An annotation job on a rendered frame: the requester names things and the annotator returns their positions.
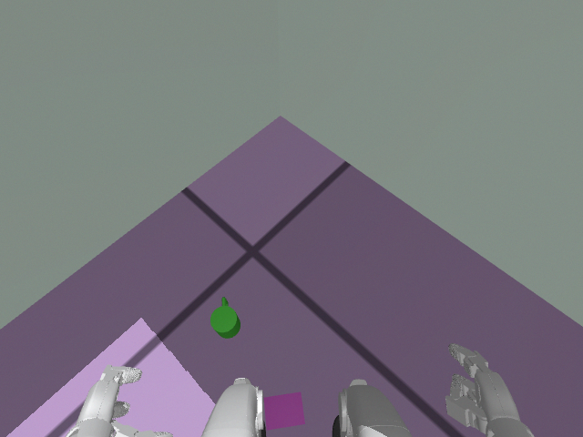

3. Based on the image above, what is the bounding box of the left robot hand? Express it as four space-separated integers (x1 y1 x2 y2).
76 365 173 437

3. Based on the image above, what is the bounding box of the right robot arm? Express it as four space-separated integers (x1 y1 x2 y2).
486 418 535 437

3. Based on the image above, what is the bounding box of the left robot arm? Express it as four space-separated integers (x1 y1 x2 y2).
66 419 114 437

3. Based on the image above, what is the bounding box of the right robot hand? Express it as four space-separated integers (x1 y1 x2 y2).
445 343 520 434

